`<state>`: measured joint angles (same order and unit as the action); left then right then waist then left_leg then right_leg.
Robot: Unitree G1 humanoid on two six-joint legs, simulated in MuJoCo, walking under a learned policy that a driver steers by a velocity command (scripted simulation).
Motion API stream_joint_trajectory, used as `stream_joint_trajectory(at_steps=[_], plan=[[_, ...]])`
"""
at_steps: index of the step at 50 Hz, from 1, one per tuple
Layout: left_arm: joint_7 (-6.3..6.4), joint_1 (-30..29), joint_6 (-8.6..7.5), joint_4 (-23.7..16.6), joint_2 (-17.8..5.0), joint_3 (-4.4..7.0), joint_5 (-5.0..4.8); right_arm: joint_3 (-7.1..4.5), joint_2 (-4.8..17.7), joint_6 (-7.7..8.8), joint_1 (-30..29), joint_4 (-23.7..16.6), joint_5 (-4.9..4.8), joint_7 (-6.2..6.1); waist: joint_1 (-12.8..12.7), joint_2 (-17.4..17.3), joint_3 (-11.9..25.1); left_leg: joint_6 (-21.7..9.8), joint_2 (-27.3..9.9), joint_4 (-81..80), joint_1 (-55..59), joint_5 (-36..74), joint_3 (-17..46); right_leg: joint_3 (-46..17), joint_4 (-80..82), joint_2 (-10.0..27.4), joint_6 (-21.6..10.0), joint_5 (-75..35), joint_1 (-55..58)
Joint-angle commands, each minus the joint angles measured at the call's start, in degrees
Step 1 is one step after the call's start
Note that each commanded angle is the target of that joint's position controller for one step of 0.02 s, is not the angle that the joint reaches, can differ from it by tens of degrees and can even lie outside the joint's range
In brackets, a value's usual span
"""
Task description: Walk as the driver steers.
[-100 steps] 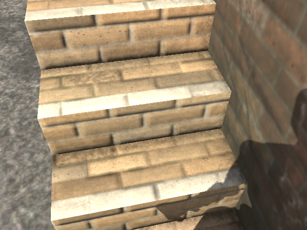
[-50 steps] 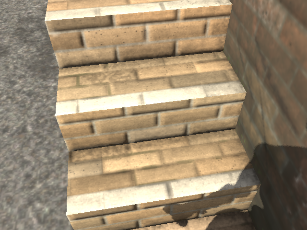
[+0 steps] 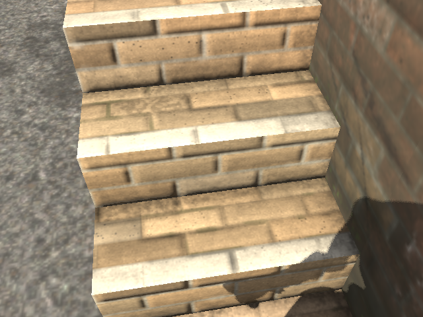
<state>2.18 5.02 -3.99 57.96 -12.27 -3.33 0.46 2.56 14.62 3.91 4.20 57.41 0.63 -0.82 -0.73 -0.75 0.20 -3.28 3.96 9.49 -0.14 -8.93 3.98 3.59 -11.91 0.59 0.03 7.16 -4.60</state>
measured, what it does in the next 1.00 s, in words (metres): stands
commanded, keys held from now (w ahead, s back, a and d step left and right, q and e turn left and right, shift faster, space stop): w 1.00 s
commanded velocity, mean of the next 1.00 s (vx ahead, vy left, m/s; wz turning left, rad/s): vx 0.50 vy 0.00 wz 0.00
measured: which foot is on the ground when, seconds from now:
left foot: down 0.00-1.00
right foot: down 0.00-1.00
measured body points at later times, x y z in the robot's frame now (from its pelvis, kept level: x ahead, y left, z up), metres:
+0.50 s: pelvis +0.00 +0.00 +0.00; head +0.00 +0.00 +0.45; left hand +0.13 +0.24 -0.13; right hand +0.14 -0.25 -0.13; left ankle -0.05 +0.09 -0.75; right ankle -0.01 -0.12 -0.75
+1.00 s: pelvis +0.00 +0.00 +0.00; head +0.00 +0.00 +0.45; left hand +0.13 +0.24 -0.13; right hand +0.15 -0.25 -0.13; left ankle -0.05 +0.09 -0.75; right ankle -0.01 -0.12 -0.75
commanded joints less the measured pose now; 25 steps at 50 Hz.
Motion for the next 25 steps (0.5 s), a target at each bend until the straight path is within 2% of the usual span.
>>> stream_joint_trajectory(at_steps=[1,25], plan=[[0.15,-2.64,-0.68,-2.94,-5.78,1.05,-0.02,-1.19,6.33,0.69,-3.07,-3.07,-0.03,-0.15,0.0,0.78,3.41,0.36,-10.81,0.33,-0.81,15.55,6.32,-5.99,0.21,7.9,-0.34,-10.78,2.38],[0.12,-2.87,-0.71,-3.12,-6.03,1.06,-0.01,-1.32,6.47,0.65,-3.27,-3.12,-0.04,-0.14,-0.01,0.77,3.54,0.48,-10.85,0.22,-0.76,15.7,6.47,-5.97,0.42,7.98,-0.33,-11.07,2.69]])
Keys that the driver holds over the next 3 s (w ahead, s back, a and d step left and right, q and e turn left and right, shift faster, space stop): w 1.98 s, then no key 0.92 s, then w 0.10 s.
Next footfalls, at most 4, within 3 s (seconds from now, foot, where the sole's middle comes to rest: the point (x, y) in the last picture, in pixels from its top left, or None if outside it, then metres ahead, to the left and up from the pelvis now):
none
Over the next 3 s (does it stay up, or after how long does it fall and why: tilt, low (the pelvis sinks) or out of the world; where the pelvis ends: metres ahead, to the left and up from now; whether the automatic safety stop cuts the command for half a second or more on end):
stays up -0.02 -0.01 0.00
